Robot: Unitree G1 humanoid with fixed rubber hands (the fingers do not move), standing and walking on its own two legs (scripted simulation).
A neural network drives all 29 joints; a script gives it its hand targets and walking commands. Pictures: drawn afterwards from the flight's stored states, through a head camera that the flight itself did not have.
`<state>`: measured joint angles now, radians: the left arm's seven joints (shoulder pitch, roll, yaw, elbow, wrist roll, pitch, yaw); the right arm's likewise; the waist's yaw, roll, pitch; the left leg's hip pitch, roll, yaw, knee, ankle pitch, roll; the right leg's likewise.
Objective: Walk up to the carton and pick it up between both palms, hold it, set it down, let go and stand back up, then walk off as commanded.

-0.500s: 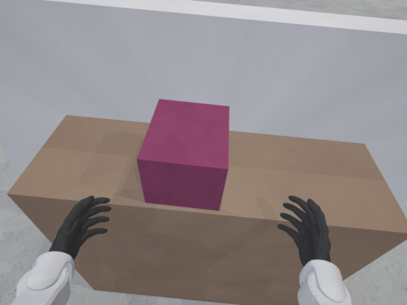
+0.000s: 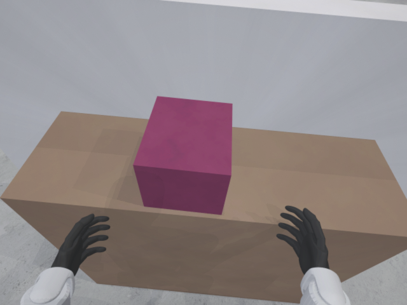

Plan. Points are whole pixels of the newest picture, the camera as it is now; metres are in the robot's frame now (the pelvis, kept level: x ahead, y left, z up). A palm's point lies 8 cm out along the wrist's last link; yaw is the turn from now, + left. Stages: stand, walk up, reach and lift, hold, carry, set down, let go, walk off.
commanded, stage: set down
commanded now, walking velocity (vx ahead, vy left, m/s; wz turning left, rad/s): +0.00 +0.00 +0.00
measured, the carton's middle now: (188, 154) +0.41 +0.01 +0.06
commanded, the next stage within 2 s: let go in 1.00 s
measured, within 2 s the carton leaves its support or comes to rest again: neither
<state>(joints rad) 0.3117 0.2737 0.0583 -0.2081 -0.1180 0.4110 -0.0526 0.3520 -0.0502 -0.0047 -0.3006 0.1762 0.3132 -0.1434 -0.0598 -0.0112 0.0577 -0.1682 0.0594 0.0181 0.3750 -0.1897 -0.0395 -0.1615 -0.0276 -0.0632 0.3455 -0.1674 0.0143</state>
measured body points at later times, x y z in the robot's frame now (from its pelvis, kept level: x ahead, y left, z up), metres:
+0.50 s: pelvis -0.01 +0.00 +0.00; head +0.01 +0.00 +0.45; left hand +0.17 +0.22 -0.03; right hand +0.17 -0.20 -0.01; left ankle +0.01 +0.14 -0.75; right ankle +0.01 -0.13 -0.75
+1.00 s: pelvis +0.02 +0.00 +0.00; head +0.05 +0.00 +0.45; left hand +0.18 +0.24 -0.06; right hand +0.17 -0.21 -0.05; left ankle +0.01 +0.14 -0.75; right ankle +0.01 -0.13 -0.75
